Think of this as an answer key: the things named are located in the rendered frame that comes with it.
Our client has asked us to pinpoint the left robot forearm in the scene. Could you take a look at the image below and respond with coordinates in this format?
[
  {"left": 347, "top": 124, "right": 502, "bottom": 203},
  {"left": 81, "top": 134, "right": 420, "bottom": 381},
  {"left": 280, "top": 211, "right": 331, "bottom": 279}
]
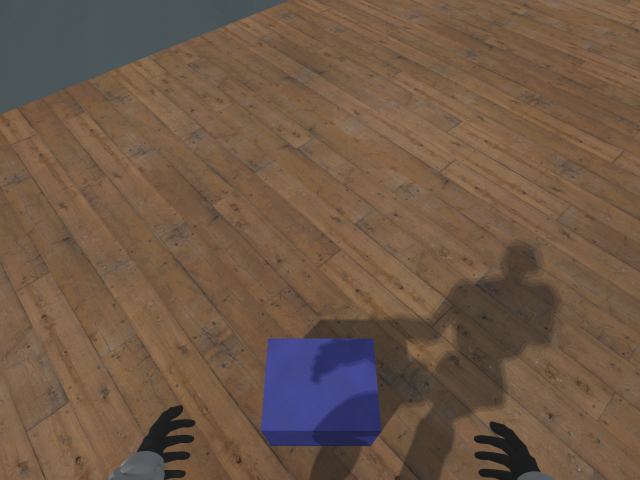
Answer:
[{"left": 108, "top": 451, "right": 165, "bottom": 480}]

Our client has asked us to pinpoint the carton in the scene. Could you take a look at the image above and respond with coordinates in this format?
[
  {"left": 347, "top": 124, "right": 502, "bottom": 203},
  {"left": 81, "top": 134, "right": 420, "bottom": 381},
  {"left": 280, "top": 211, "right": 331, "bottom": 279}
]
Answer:
[{"left": 261, "top": 339, "right": 381, "bottom": 446}]

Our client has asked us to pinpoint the robot left hand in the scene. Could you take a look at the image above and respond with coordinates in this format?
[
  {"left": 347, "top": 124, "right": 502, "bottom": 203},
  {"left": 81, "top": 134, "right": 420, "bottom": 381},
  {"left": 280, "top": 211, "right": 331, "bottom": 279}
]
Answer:
[{"left": 136, "top": 405, "right": 195, "bottom": 480}]

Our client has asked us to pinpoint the robot right hand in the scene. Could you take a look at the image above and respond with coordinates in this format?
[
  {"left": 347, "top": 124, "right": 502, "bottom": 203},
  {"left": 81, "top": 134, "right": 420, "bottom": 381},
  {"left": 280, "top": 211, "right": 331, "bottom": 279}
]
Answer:
[{"left": 474, "top": 421, "right": 541, "bottom": 480}]

